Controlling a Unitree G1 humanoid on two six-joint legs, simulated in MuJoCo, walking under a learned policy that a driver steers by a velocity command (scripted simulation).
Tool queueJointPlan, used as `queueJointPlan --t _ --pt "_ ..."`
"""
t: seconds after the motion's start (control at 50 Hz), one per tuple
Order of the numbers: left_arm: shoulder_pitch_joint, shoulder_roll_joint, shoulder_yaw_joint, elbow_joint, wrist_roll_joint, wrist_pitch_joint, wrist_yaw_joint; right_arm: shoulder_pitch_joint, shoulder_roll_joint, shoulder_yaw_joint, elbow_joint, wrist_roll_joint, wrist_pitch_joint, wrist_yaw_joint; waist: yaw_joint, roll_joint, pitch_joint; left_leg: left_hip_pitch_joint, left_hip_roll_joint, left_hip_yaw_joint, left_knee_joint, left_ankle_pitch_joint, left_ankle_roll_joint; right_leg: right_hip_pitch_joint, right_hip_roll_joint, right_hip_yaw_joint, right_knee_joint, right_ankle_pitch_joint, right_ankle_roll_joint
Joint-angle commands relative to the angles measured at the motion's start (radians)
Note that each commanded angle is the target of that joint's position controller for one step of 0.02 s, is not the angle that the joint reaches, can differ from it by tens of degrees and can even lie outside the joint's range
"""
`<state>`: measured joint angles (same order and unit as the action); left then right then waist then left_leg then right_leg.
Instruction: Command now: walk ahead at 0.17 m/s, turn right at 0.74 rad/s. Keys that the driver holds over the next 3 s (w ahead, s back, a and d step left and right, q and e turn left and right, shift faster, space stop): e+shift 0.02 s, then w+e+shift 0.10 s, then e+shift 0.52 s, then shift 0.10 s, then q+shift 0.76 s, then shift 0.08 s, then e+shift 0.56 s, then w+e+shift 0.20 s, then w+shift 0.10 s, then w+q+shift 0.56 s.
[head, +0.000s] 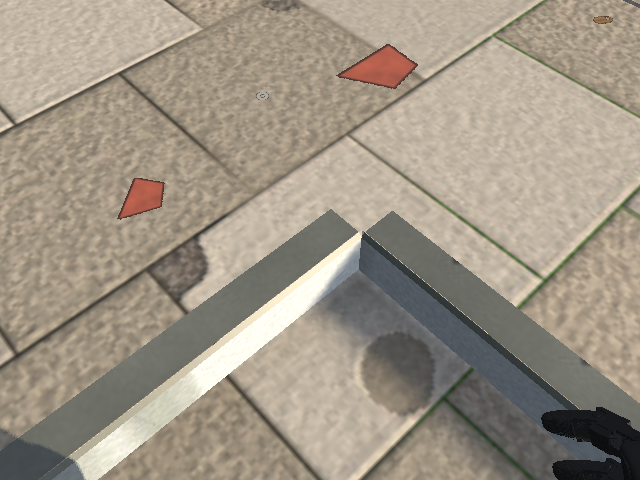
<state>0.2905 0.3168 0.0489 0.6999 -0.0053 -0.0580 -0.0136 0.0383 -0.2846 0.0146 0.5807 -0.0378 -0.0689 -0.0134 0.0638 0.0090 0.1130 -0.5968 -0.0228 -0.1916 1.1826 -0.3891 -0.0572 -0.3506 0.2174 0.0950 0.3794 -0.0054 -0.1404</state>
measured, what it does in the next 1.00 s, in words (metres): walks ahead, turning right: left foot, then right foot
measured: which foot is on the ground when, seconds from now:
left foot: up 0.00-0.28, down 0.30-0.84, up 0.86-1.00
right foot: down 0.00-0.30, up 0.32-0.80, down 0.82-1.00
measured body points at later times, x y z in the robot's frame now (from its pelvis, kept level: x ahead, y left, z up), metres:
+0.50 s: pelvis +0.21 +0.07 +0.01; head +0.25 +0.08 +0.46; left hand +0.43 +0.30 -0.11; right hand +0.22 -0.24 -0.07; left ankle +0.28 +0.15 -0.73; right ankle +0.14 -0.03 -0.64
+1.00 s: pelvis +0.23 +0.02 +0.01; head +0.25 -0.02 +0.46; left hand +0.56 +0.06 -0.05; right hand +0.12 -0.26 -0.12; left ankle +0.30 +0.16 -0.66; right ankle +0.18 -0.06 -0.73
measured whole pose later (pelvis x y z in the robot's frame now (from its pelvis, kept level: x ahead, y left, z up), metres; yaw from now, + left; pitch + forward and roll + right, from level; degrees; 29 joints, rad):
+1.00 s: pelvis +0.23 +0.02 +0.01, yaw -38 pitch +1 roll +0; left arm 0.03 0.23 0.02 0.63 0.02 0.03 0.03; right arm 0.24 -0.34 -0.06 0.79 0.02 0.02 -0.01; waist -0.06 0.04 0.04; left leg -0.45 0.07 0.01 1.05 -0.52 -0.10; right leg -0.25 -0.02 -0.10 0.46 -0.23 -0.04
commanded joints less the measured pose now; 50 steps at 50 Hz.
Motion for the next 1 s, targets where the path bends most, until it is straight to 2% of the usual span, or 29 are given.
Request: queueJointPlan --t 0.02,0.06,0.08,0.12,0.14,0.16,0.22,0.28,0.3,0.32,0.34,0.36,0.38,0.4,0.44,0.48,0.66,0.68,0.72,0.78,0.8,0.82,0.84,0.86,0.88,0.9,0.92,0.94,1.0 --pt "-0.043 0.179 0.053 -0.083 -0.008 0.011 0.030 0.141 -0.098 -0.034 -0.023 -0.001 0.012 -0.026 -0.102 0.002 -0.221 0.095 -0.040 0.057 -0.191 0.073 -0.045 0.026 -0.246 0.309 -0.050 0.495 -0.127" --pt "-0.055 0.187 0.058 -0.094 -0.035 0.044 0.053 0.105 -0.104 -0.037 -0.023 0.019 0.024 -0.025 -0.092 -0.034 -0.293 0.103 -0.033 0.030 -0.282 0.214 -0.057 0.059 -0.224 0.341 -0.062 0.047 -0.084" --pt "-0.057 0.182 0.056 -0.103 -0.042 0.052 0.060 0.067 -0.104 -0.037 -0.026 0.029 0.028 -0.021 -0.067 -0.055 -0.274 0.078 -0.025 0.016 -0.333 0.258 -0.055 0.061 -0.219 0.379 -0.096 -0.268 -0.071" --pt "-0.041 0.179 0.055 -0.110 -0.038 0.054 0.060 -0.022 -0.105 -0.039 -0.047 0.038 0.014 -0.014 -0.021 -0.136 -0.196 0.030 -0.024 0.003 -0.444 0.279 -0.048 0.082 -0.232 0.460 -0.131 -0.518 -0.066" --pt "0.035 0.189 0.069 -0.061 0.030 0.065 0.017 -0.031 -0.102 -0.020 -0.021 -0.032 0.042 -0.005 0.032 -0.145 -0.159 -0.004 0.014 0.055 -0.444 0.298 -0.034 0.131 -0.209 0.441 -0.112 -0.433 -0.039" --pt "0.076 0.176 0.073 -0.048 0.031 0.069 0.005 -0.057 -0.101 -0.024 -0.028 -0.035 0.047 -0.002 0.050 -0.129 -0.138 -0.031 0.006 0.053 -0.486 0.289 -0.023 0.177 -0.203 0.447 -0.075 -0.371 -0.035" --pt "0.082 0.182 0.083 -0.045 0.033 0.077 0.006 -0.085 -0.108 -0.021 -0.037 -0.006 0.026 -0.003 0.056 -0.139 -0.138 0.019 -0.038 0.051 -0.556 0.190 0.006 0.225 -0.208 0.501 0.033 -0.100 -0.033" --pt "-0.009 0.185 0.086 -0.062 0.031 0.079 0.014 0.030 -0.143 -0.033 -0.010 0.014 0.006 -0.019 -0.042 -0.148 -0.139 0.285 -0.049 0.042 -0.745 0.179 0.035 0.115 -0.173 0.522 0.129 0.016 0.033" --pt "-0.025 0.166 0.079 -0.066 0.016 0.075 0.016 0.088 -0.171 -0.044 0.004 0.014 -0.001 -0.030 -0.078 -0.097 -0.157 0.452 0.024 0.004 -0.837 0.251 0.053 0.021 -0.130 0.475 0.210 -0.105 0.074" --pt "0.054 0.071 0.055 -0.065 0.002 0.068 0.016 0.125 -0.234 -0.061 0.001 0.009 0.001 -0.042 -0.054 0.103 -0.238 0.653 0.274 -0.190 -0.863 0.242 0.119 -0.095 -0.055 0.309 0.429 -0.519 0.122" --pt "0.069 0.107 0.055 -0.095 0.010 0.070 0.020 0.166 -0.290 -0.071 -0.009 0.008 0.025 -0.041 -0.070 0.213 -0.283 0.714 0.453 -0.472 -0.909 0.236 0.228 -0.252 0.037 0.101 0.557 -0.736 0.141" --pt "0.049 0.186 0.070 -0.085 0.051 0.073 0.018 0.200 -0.244 -0.074 0.026 0.020 0.036 -0.037 -0.071 0.152 -0.254 0.692 0.451 -0.447 -0.866 0.339 0.265 -0.301 -0.075 0.066 0.675 -0.628 0.150" --pt "0.024 0.199 0.077 -0.067 0.054 0.080 0.011 0.188 -0.178 -0.058 0.022 0.024 0.044 -0.035 -0.073 0.091 -0.207 0.642 0.391 -0.302 -0.841 0.401 0.240 -0.291 -0.117 0.054 0.710 -0.547 0.152" --pt "0.018 0.182 0.078 -0.053 0.043 0.090 -0.002 0.151 -0.151 -0.051 0.016 0.021 0.051 -0.034 -0.063 0.070 -0.156 0.567 0.319 -0.159 -0.852 0.448 0.213 -0.263 -0.139 0.041 0.729 -0.484 0.164" --pt "0.043 0.154 0.072 -0.043 0.031 0.112 -0.030 0.131 -0.154 -0.052 0.016 0.014 0.060 -0.040 -0.047 0.132 -0.149 0.517 0.259 -0.001 -0.846 0.633 0.206 -0.232 -0.158 -0.020 0.814 -0.417 0.187" --pt "0.027 0.134 0.063 -0.051 0.019 0.124 -0.039 0.148 -0.143 -0.056 0.025 0.013 0.062 -0.033 -0.045 0.139 -0.157 0.513 0.254 0.090 -0.840 0.729 0.209 -0.228 -0.178 -0.055 0.831 -0.389 0.199" --pt "-0.146 0.054 0.029 -0.130 0.020 0.138 -0.062 0.215 -0.160 -0.086 0.065 0.010 0.061 -0.021 -0.093 0.151 -0.127 0.527 0.317 0.272 -0.839 0.679 0.230 -0.166 -0.254 -0.135 0.538 -0.319 0.169" --pt "-0.218 0.054 0.034 -0.183 -0.056 0.128 -0.032 0.148 -0.246 -0.118 0.045 0.029 0.053 -0.029 -0.103 0.180 -0.112 0.520 0.332 0.242 -0.887 0.621 0.243 -0.193 -0.291 -0.111 0.491 -0.277 0.191" --pt "-0.226 0.061 0.033 -0.196 -0.025 0.128 -0.011 0.136 -0.240 -0.122 0.056 0.042 0.050 -0.027 -0.095 0.126 -0.135 0.550 0.364 0.222 -0.872 0.647 0.259 -0.141 -0.278 -0.121 0.412 -0.325 0.196" --pt "-0.200 0.043 0.030 -0.196 -0.009 0.129 -0.003 0.155 -0.246 -0.127 0.093 0.069 0.051 -0.008 -0.083 0.092 -0.171 0.572 0.357 0.215 -0.793 0.726 0.254 -0.026 -0.239 -0.129 0.226 -0.326 0.152" --pt "-0.159 0.042 0.032 -0.179 -0.006 0.124 0.001 0.145 -0.231 -0.119 0.108 0.081 0.050 -0.004 -0.052 0.074 -0.184 0.534 0.327 0.237 -0.738 0.711 0.229 0.081 -0.220 -0.132 0.080 -0.221 0.120" --pt "-0.109 0.073 0.039 -0.155 0.000 0.119 0.010 0.181 -0.179 -0.098 0.135 0.079 0.043 0.003 -0.032 0.016 -0.218 0.441 0.277 0.282 -0.665 0.674 0.175 0.269 -0.227 -0.101 -0.060 -0.016 0.087" --pt "-0.023 0.124 0.042 -0.138 0.018 0.116 0.027 0.190 -0.092 -0.057 0.122 0.029 0.026 0.015 -0.021 -0.127 -0.336 0.252 0.209 0.324 -0.540 0.372 0.094 0.566 -0.405 0.079 0.002 0.421 0.044" --pt "-0.094 0.105 0.024 -0.134 0.045 0.106 0.038 0.240 -0.039 -0.032 0.118 0.010 0.023 0.032 -0.070 -0.288 -0.401 0.158 0.146 0.281 -0.464 -0.202 0.017 0.559 -0.597 0.216 0.059 0.565 -0.140" --pt "-0.122 0.034 0.011 -0.139 0.048 0.092 0.034 0.178 -0.137 -0.062 0.132 0.030 0.037 0.032 -0.025 -0.158 -0.376 0.148 0.145 0.201 -0.348 -0.297 -0.016 0.490 -0.579 0.161 0.050 0.518 -0.180" --pt "-0.149 0.086 0.025 -0.122 0.040 0.084 0.035 0.147 -0.185 -0.085 0.119 0.058 0.043 0.032 -0.026 -0.163 -0.294 0.070 0.117 0.199 -0.249 -0.291 -0.020 0.452 -0.549 0.105 0.043 0.496 -0.160" --pt "-0.168 0.145 0.047 -0.113 0.031 0.080 0.042 0.160 -0.195 -0.097 0.135 0.067 0.052 0.020 -0.031 -0.141 -0.256 0.027 0.107 0.195 -0.174 -0.252 -0.025 0.414 -0.530 0.065 0.019 0.428 -0.138" --pt "-0.197 0.158 0.053 -0.110 0.017 0.076 0.048 0.182 -0.205 -0.108 0.143 0.062 0.066 0.008 -0.045 -0.147 -0.207 0.022 0.104 0.180 -0.122 -0.197 -0.039 0.342 -0.530 0.034 -0.010 0.383 -0.123" --pt "-0.270 0.088 0.034 -0.107 0.030 0.068 0.066 0.248 -0.164 -0.118 0.159 0.064 0.102 -0.018 -0.091 -0.160 -0.161 0.047 0.094 0.197 0.017 -0.071 -0.074 0.200 -0.512 -0.082 -0.078 0.231 -0.099"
